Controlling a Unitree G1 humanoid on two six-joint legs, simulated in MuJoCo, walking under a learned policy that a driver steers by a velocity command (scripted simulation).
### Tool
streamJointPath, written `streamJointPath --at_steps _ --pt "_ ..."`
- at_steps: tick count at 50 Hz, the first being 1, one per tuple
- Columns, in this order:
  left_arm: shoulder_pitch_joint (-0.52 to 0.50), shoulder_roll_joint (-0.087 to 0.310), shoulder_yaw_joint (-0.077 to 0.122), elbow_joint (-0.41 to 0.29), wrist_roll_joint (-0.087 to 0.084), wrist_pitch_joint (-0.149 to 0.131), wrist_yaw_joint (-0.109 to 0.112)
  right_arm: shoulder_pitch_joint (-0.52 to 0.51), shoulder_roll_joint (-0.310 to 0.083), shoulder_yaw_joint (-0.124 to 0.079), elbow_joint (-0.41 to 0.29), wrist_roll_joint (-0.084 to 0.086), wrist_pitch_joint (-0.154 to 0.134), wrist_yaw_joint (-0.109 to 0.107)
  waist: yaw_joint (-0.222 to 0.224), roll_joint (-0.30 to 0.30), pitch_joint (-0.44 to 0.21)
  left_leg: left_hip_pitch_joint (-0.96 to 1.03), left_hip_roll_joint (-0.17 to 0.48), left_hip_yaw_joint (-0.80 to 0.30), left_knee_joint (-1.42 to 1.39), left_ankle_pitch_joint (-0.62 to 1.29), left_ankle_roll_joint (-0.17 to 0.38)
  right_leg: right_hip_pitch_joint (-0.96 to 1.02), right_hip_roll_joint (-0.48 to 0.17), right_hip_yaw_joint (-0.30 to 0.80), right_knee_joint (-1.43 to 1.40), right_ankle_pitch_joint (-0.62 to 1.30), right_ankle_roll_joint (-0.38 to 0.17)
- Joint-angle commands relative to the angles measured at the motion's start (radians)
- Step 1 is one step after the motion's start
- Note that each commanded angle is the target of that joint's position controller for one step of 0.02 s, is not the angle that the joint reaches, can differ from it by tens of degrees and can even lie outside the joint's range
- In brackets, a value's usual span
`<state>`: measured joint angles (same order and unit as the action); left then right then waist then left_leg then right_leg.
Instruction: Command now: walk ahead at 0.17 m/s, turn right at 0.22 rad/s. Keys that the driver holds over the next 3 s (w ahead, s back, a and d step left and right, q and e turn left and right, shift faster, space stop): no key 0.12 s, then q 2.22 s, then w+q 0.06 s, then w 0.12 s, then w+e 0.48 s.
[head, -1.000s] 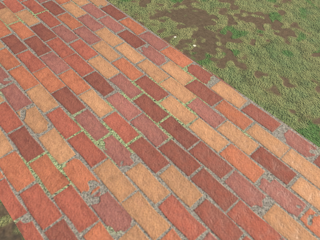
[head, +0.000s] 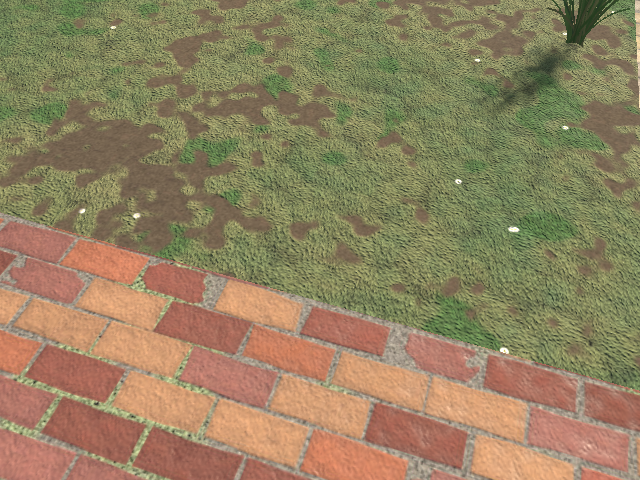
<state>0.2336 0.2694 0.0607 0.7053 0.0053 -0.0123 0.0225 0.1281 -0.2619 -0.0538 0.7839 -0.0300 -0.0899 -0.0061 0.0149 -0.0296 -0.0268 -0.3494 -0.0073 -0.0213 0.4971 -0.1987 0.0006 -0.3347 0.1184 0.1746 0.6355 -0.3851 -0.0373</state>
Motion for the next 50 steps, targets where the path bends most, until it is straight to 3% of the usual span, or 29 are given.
streamJointPath --at_steps 1,3,4,7,10,12,13,14,15,17,19,20,22,25,26,27,28,29,30,31,32,33,37,42,46,50 --pt "-0.011 0.142 0.027 -0.095 -0.002 -0.016 0.006 0.089 -0.13 -0.029 -0.043 0.009 0.004 -0.004 -0.045 0.222 -0.081 0.324 0.398 -0.449 -0.156 0.357 0.286 -0.293 -0.074 -0.027 0.306 -0.232 0.056" --pt "-0.01 0.131 0.034 -0.075 -0.002 0.011 0.007 0.05 -0.131 -0.026 -0.051 0.021 0.018 -0.004 -0.027 0.166 -0.055 0.282 0.325 -0.343 -0.157 0.304 0.229 -0.305 -0.103 -0.046 0.385 -0.162 0.089" --pt "-0.001 0.105 0.029 -0.068 -0.001 0.021 0.005 0.017 -0.119 -0.02 -0.053 0.021 0.024 -0.006 -0.01 0.16 -0.044 0.235 0.297 -0.292 -0.167 0.317 0.208 -0.261 -0.126 -0.051 0.353 -0.114 0.097" --pt "-0.018 0.016 0.001 -0.054 -0.002 0.022 0.0 -0.015 -0.108 -0.014 -0.044 0.015 0.043 -0.002 -0.008 0.196 -0.045 0.109 0.179 -0.12 -0.156 0.452 0.173 -0.035 -0.117 -0.142 0.121 -0.002 0.104" --pt "-0.03 0.037 0.011 -0.046 -0.004 0.019 0.005 0.012 -0.129 -0.015 -0.027 0.038 0.053 0.006 -0.002 0.203 -0.064 0.14 0.167 -0.141 -0.106 0.454 0.178 0.085 -0.088 -0.173 -0.12 0.165 0.095" --pt "-0.042 0.084 0.025 -0.053 0.003 0.018 0.013 0.024 -0.153 -0.022 -0.032 0.056 0.055 0.005 -0.002 0.184 -0.051 0.105 0.157 -0.19 -0.091 0.319 0.14 0.174 -0.102 -0.149 -0.23 0.295 0.06" --pt "-0.032 0.126 0.035 -0.067 0.01 0.018 0.022 0.028 -0.147 -0.02 -0.038 0.049 0.051 0.007 -0.002 0.142 -0.069 0.047 0.146 -0.201 -0.068 0.218 0.106 0.248 -0.17 -0.099 -0.198 0.393 0.031" --pt "-0.014 0.176 0.05 -0.073 0.012 0.024 0.031 0.051 -0.126 -0.016 -0.048 0.035 0.043 0.013 -0.023 0.041 -0.089 -0.039 0.081 -0.158 -0.01 0.086 0.071 0.324 -0.247 -0.064 -0.14 0.509 -0.012" --pt "-0.002 0.176 0.059 -0.053 0.005 0.033 0.029 0.045 -0.09 -0.009 -0.056 0.043 0.042 0.014 -0.019 -0.101 -0.088 -0.081 0.007 -0.049 0.064 -0.025 0.035 0.297 -0.275 -0.037 -0.159 0.413 -0.061" --pt "0.015 0.147 0.056 -0.056 0.009 0.036 0.029 0.003 -0.106 -0.016 -0.077 0.049 0.053 0.011 0.011 -0.183 -0.041 -0.178 -0.013 0.01 0.218 -0.116 0.005 0.276 -0.379 0.079 -0.235 0.42 -0.129" --pt "-0.016 0.146 0.055 -0.073 0.007 0.02 0.036 0.013 -0.113 -0.028 -0.088 0.042 0.077 0.012 0.011 -0.206 -0.029 -0.216 0.01 0.017 0.407 -0.351 -0.004 0.252 -0.48 0.131 -0.245 0.601 -0.194" --pt "-0.021 0.153 0.056 -0.074 0.006 0.011 0.039 0.012 -0.106 -0.031 -0.097 0.043 0.087 0.014 0.01 -0.177 -0.026 -0.24 0.033 0.002 0.472 -0.409 -0.006 0.251 -0.505 0.126 -0.247 0.662 -0.207" --pt "-0.093 0.174 0.065 -0.078 -0.007 0.005 0.04 0.033 -0.093 -0.03 -0.101 0.05 0.104 0.018 -0.017 -0.137 -0.023 -0.174 0.059 0.013 0.415 -0.335 -0.006 0.196 -0.467 0.03 -0.243 0.657 -0.163" --pt "-0.147 0.179 0.069 -0.074 -0.021 0.019 0.037 0.079 -0.099 -0.038 -0.101 0.05 0.119 0.034 -0.042 -0.147 -0.045 -0.007 0.021 0.09 0.241 -0.138 0.004 0.128 -0.405 -0.101 -0.191 0.574 -0.104" --pt "-0.152 0.17 0.066 -0.069 -0.028 0.024 0.035 0.112 -0.1 -0.044 -0.094 0.049 0.122 0.039 -0.058 -0.132 -0.053 0.068 -0.006 0.118 0.143 -0.046 0.018 0.098 -0.386 -0.138 -0.144 0.494 -0.077" --pt "-0.118 0.145 0.061 -0.053 -0.028 0.025 0.032 0.139 -0.111 -0.054 -0.089 0.042 0.123 0.038 -0.061 -0.079 -0.053 0.148 -0.029 0.102 0.053 0.034 0.04 0.049 -0.351 -0.184 -0.056 0.357 -0.032" --pt "-0.057 0.094 0.049 -0.046 -0.004 0.025 0.026 0.142 -0.199 -0.077 -0.108 0.035 0.118 0.026 -0.032 0.157 -0.032 0.251 0.105 -0.136 -0.06 0.301 0.102 -0.117 -0.256 -0.289 0.191 0.083 0.058" --pt "-0.126 0.054 0.029 -0.11 0.028 0.023 0.029 0.151 -0.309 -0.09 -0.153 0.011 0.103 0.025 -0.043 0.374 -0.035 0.282 0.371 -0.557 -0.138 0.604 0.304 -0.346 -0.107 -0.224 0.448 -0.336 0.116" --pt "-0.156 0.098 0.039 -0.114 0.008 0.018 0.035 0.177 -0.281 -0.078 -0.162 -0.016 0.081 0.034 -0.088 0.251 -0.122 0.288 0.404 -0.599 -0.17 0.512 0.386 -0.358 -0.112 -0.089 0.604 -0.338 0.104" --pt "-0.158 0.125 0.047 -0.104 -0.009 0.018 0.037 0.129 -0.256 -0.069 -0.169 -0.008 0.065 0.033 -0.06 0.184 -0.083 0.268 0.355 -0.512 -0.153 0.43 0.347 -0.383 -0.13 -0.072 0.642 -0.253 0.087" --pt "-0.142 0.14 0.055 -0.082 -0.004 0.02 0.043 0.078 -0.233 -0.065 -0.174 0.015 0.064 0.023 -0.036 0.121 -0.058 0.251 0.299 -0.435 -0.138 0.353 0.285 -0.393 -0.151 -0.072 0.619 -0.157 0.082" --pt "-0.139 0.148 0.06 -0.069 0.004 0.023 0.05 0.044 -0.209 -0.056 -0.182 0.033 0.07 0.013 -0.026 0.107 -0.05 0.229 0.265 -0.39 -0.134 0.33 0.244 -0.379 -0.166 -0.065 0.583 -0.09 0.085" --pt "-0.11 0.111 0.053 -0.057 -0.002 0.02 0.039 0.053 -0.193 -0.048 -0.2 0.034 0.088 -0.014 -0.012 0.126 -0.085 0.218 0.193 -0.318 -0.143 0.356 0.223 -0.298 -0.127 -0.081 0.521 0.035 0.108" --pt "-0.16 0.098 0.044 -0.067 -0.004 0.01 0.034 0.071 -0.207 -0.057 -0.214 0.039 0.105 -0.032 -0.034 0.147 -0.067 0.247 0.176 -0.377 -0.152 0.194 0.218 -0.294 -0.111 -0.06 0.301 0.069 0.134" --pt "-0.174 0.101 0.043 -0.066 -0.009 -0.003 0.021 0.059 -0.214 -0.065 -0.231 0.036 0.116 -0.03 -0.043 0.169 -0.042 0.187 0.158 -0.438 -0.156 0.09 0.222 -0.217 -0.094 -0.052 0.181 0.052 0.13" --pt "-0.171 0.109 0.045 -0.065 -0.015 -0.023 0.006 0.046 -0.218 -0.069 -0.245 0.038 0.125 -0.022 -0.048 0.181 -0.058 0.192 0.149 -0.503 -0.124 0.169 0.226 -0.135 -0.076 -0.05 0.08 0.02 0.113"
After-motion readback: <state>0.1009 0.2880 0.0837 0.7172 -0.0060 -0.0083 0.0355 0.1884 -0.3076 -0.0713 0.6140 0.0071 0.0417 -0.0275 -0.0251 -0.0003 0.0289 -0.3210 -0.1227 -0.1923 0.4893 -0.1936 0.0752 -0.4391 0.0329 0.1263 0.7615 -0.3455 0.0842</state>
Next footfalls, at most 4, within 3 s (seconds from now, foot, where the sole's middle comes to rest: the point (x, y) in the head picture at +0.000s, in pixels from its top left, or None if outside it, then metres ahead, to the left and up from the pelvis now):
0.26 right None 0.09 -0.14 -0.77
0.56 left None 0.09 0.13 -0.77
1.12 right None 0.17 -0.07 -0.77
1.54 left None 0.00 0.15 -0.77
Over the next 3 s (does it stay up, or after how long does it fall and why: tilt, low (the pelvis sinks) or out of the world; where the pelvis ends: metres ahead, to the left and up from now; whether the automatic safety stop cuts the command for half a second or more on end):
stays up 0.07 0.26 -0.02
